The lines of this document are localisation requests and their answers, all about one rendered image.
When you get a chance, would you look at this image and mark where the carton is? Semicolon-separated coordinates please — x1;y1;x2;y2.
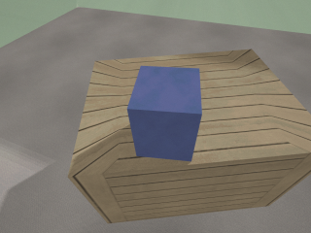
127;66;202;162

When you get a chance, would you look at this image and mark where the pedestal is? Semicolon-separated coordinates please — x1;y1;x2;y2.
68;49;311;224

